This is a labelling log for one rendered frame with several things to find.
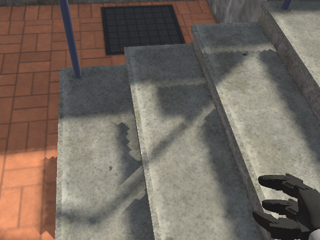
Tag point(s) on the right robot hand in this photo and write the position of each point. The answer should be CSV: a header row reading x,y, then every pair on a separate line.
x,y
303,215

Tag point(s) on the right robot forearm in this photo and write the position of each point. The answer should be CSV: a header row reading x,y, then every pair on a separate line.
x,y
315,235

